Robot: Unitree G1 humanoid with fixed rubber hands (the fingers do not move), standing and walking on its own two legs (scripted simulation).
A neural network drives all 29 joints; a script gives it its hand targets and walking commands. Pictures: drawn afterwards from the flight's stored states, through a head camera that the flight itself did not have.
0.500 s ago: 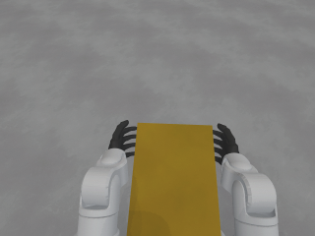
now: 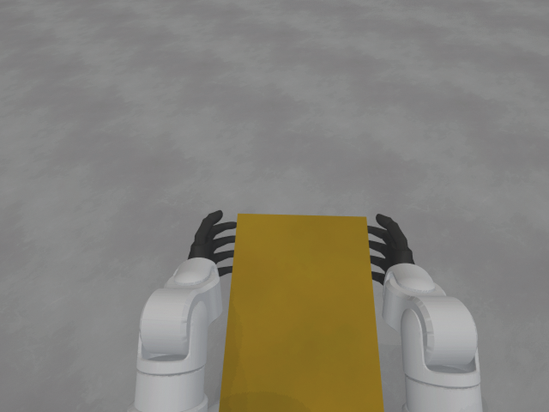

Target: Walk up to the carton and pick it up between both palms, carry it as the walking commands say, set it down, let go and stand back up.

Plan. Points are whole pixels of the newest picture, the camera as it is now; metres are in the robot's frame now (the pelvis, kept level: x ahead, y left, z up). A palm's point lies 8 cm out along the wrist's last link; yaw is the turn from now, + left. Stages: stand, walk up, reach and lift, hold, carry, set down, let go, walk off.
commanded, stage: carry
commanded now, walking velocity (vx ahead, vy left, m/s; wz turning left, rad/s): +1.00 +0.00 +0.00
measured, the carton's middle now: (296, 319) +0.26 +0.00 +0.00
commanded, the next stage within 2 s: none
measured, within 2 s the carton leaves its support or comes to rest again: neither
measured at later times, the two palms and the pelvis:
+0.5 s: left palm (260, 90) +0.77 +0.08 +0.09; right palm (369, 91) +0.75 -0.17 +0.08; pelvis +0.47 -0.03 -0.01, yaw -2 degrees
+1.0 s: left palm (273, 17) +1.26 +0.07 +0.08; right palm (348, 16) +1.25 -0.18 +0.08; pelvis +0.97 -0.04 -0.02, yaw -3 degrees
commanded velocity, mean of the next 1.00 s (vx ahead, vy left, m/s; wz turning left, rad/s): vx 0.90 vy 0.00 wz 0.00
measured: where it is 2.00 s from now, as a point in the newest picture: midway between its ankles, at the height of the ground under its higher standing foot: (310, 183)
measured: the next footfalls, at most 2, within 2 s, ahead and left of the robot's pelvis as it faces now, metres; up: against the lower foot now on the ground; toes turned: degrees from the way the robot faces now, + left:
left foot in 0.06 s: +0.29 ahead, +0.11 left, +0.00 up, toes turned +7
right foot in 0.52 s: +0.70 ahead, -0.17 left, +0.00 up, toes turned -10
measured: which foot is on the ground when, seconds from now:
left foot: up 0.00-0.04, down 0.06-0.54, up 0.56-0.92, down 0.94-1.00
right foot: down 0.00-0.10, up 0.12-0.50, down 0.52-0.98, up 1.00-1.00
